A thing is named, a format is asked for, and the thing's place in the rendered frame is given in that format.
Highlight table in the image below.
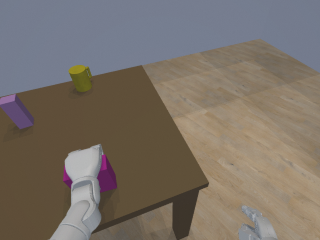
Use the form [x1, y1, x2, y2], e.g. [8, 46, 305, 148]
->
[0, 65, 209, 240]

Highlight sponge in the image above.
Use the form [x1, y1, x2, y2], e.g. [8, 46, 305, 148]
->
[63, 154, 117, 193]

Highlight robot right hand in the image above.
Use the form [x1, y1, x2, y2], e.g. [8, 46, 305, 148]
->
[238, 205, 278, 240]

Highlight robot left forearm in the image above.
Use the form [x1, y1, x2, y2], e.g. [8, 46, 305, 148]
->
[48, 176, 102, 240]

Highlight robot left hand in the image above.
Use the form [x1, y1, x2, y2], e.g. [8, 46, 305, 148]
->
[64, 144, 104, 190]

